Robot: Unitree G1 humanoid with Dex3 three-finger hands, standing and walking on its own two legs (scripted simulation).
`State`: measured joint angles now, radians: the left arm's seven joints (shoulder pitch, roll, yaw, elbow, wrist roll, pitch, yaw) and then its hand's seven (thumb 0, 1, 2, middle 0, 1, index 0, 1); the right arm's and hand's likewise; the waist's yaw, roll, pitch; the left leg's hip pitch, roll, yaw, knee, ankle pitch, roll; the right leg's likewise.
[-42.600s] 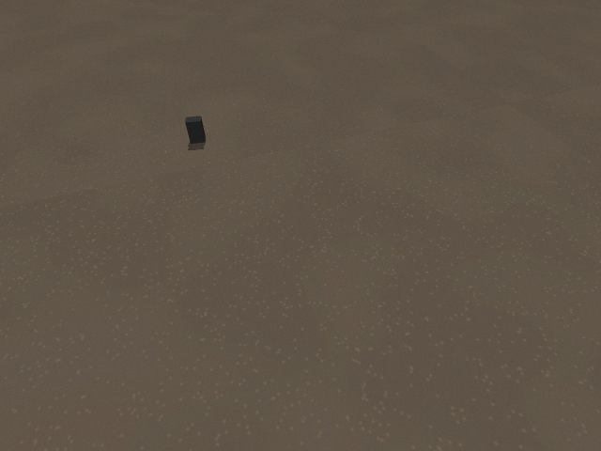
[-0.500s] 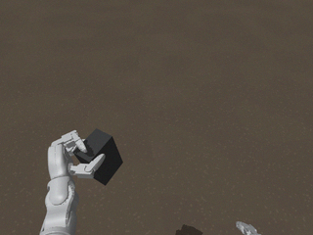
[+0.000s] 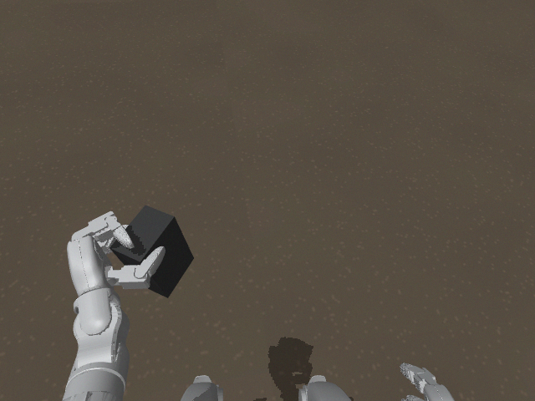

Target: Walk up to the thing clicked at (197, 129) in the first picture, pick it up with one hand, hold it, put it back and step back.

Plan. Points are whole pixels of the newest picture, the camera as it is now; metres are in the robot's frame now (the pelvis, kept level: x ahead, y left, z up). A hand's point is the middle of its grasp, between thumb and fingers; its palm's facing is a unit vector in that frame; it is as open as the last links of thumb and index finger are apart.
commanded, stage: crouch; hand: left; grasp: from above
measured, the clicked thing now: (157, 253) +0.38 +0.18 -0.07
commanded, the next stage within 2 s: lower in 1.44 s
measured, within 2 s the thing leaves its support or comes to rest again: neither
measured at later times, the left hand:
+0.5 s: hand (154, 273) +0.42 +0.23 -0.25, palm faces +0.39 -0.92 -0.05, open 6.3 cm
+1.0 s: hand (164, 281) +0.46 +0.25 -0.41, palm faces +0.37 -0.93 -0.04, open 6.4 cm
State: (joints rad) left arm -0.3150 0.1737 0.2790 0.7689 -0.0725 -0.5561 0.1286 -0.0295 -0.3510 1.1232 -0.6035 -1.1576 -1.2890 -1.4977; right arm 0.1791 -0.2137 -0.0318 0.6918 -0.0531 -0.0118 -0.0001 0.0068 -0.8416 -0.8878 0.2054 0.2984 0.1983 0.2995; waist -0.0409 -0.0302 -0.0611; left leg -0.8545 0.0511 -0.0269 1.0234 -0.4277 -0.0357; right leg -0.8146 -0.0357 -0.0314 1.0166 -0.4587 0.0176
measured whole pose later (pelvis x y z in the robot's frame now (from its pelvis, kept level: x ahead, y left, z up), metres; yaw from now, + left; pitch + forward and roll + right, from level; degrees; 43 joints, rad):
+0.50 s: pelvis -0.04 +0.01 -0.21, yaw -4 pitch +35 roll -4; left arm -0.68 0.36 0.51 1.16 -0.03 -0.78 0.09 -0.03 -0.27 1.13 -0.56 -1.09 -1.22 -1.44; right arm 0.13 -0.24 0.01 0.73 -0.12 0.03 0.09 0.00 -0.89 -0.90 0.21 0.30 0.20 0.30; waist -0.11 0.00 -0.18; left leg -1.83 0.06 -0.09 1.88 -0.66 -0.04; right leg -1.77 -0.01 -0.02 1.85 -0.68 0.03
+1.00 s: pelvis -0.07 +0.01 -0.35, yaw -8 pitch +30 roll -7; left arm -0.87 0.63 0.66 1.32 0.04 -0.75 0.04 -0.03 -0.33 1.17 -0.57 -1.16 -1.26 -1.52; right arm 0.10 -0.27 0.13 0.73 -0.17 0.07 0.10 0.00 -0.89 -0.90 0.21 0.30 0.20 0.30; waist -0.22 -0.05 -0.01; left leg -2.21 0.05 -0.19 2.33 -0.66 -0.05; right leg -2.13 0.02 -0.06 2.26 -0.67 0.05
